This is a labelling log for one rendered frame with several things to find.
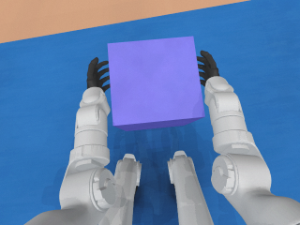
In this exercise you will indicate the robot left forearm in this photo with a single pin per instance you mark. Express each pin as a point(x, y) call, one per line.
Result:
point(91, 132)

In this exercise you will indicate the robot right forearm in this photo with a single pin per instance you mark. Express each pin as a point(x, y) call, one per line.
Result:
point(231, 135)

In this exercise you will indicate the robot left hand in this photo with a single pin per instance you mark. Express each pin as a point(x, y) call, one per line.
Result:
point(93, 75)

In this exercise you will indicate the left robot shin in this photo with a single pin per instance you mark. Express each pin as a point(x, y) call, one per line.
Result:
point(126, 156)

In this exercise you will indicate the right robot upper arm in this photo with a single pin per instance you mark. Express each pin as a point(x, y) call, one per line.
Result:
point(245, 181)

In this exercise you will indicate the robot right thigh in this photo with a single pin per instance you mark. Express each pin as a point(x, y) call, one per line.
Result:
point(191, 205)

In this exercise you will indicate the carton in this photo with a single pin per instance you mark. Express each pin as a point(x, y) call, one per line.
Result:
point(155, 83)

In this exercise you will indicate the left robot upper arm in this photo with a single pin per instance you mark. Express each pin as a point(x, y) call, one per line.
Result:
point(85, 197)

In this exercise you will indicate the robot right hand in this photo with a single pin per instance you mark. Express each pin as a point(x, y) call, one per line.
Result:
point(210, 67)

